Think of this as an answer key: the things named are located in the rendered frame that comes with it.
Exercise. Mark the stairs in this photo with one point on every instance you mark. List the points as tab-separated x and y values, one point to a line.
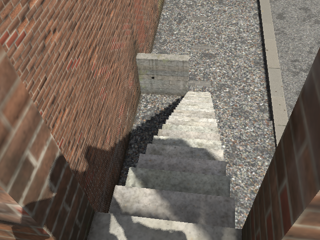
182	175

